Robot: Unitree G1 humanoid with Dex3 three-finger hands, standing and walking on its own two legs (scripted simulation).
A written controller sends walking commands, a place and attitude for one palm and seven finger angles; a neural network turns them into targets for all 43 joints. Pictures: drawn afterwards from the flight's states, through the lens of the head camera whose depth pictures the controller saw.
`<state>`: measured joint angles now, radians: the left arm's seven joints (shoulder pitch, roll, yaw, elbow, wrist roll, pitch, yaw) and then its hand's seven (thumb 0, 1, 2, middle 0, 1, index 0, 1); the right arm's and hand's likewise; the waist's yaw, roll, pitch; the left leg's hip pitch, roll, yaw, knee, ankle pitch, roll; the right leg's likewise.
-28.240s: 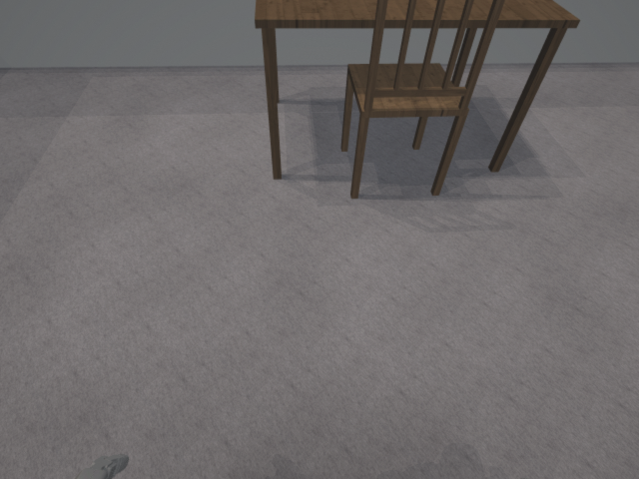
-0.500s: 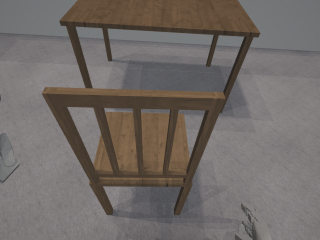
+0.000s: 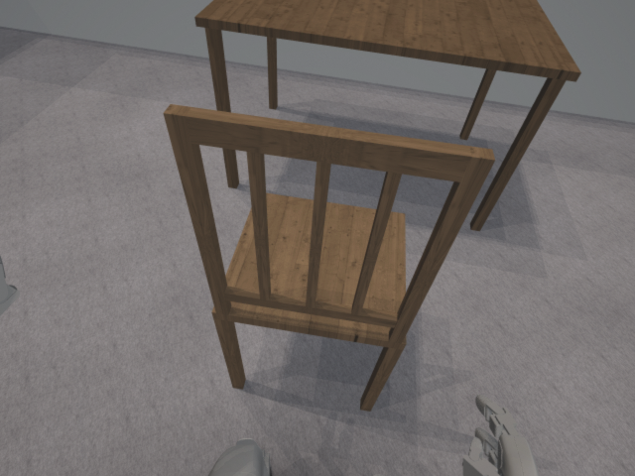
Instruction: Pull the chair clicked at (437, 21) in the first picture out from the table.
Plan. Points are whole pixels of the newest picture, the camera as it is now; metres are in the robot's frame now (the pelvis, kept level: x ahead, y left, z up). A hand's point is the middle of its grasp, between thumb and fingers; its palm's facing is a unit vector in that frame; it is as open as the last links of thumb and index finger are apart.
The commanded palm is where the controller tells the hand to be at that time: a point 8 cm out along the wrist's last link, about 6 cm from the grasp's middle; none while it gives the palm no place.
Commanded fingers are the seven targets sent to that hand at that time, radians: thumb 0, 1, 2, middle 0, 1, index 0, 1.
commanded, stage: stop stepping back and stand still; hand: left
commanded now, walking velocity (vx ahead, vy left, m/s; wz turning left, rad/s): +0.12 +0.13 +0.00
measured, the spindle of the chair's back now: (316, 245) +0.47 +0.02 -0.01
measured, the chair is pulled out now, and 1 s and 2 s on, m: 0.71 0.71 0.71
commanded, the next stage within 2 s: let the arm hang, fingers relaxed in 0.66 s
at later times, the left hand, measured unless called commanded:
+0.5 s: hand out of the picture +0.17 +0.28 +0.20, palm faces +0.34 -0.82 -0.46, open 7.4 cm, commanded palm +0.12 +0.32 +0.21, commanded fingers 0.00 0.90 0.90 -0.20 -0.30 -0.20 -0.30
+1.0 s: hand out of the picture +0.10 +0.19 -0.10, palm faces -0.09 -0.98 -0.19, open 7.4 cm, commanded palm none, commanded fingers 0.00 0.90 0.90 -0.20 -0.30 -0.20 -0.30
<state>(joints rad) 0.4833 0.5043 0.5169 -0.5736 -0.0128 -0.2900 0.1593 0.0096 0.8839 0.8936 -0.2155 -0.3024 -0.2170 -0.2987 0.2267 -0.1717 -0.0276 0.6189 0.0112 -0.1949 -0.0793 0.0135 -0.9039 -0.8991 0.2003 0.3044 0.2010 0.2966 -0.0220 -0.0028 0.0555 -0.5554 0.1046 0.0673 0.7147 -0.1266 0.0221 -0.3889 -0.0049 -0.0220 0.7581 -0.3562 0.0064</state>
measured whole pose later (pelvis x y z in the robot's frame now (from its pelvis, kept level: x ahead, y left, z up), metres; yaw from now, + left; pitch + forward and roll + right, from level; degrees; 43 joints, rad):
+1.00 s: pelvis -0.04 +0.04 +0.03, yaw -3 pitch -1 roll +1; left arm 0.27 0.18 -0.01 0.63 0.03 0.07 0.01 0.01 0.91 0.89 -0.20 -0.30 -0.20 -0.29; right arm 0.22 -0.20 0.00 0.83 -0.03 -0.02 0.02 0.01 -0.91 -0.90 0.20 0.30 0.20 0.30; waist -0.05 -0.03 0.01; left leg -0.23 0.02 0.05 0.55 -0.30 -0.01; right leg -0.32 -0.05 0.01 0.56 -0.23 0.03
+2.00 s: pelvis -0.03 +0.03 +0.04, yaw -5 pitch +0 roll +0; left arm 0.29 0.15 0.00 1.04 0.01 0.01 0.04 0.01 0.93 0.89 -0.20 -0.30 -0.20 -0.30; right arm 0.37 -0.13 0.00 1.04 -0.02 -0.01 -0.02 0.00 -0.91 -0.90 0.20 0.30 0.20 0.30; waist -0.02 0.01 0.06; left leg -0.18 0.05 0.06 0.46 -0.26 -0.02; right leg -0.27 -0.02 0.02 0.46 -0.18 0.01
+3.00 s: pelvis -0.02 +0.03 +0.04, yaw -5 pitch -1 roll +0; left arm 0.28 0.15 0.00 1.06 0.01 0.01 0.04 0.01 0.93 0.89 -0.20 -0.30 -0.20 -0.30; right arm 0.35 -0.12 0.00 1.06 -0.01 -0.01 -0.03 0.00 -0.91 -0.90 0.20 0.30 0.20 0.30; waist -0.02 0.00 0.07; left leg -0.15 0.04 0.08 0.44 -0.27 -0.01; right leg -0.25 -0.03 0.03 0.45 -0.19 0.02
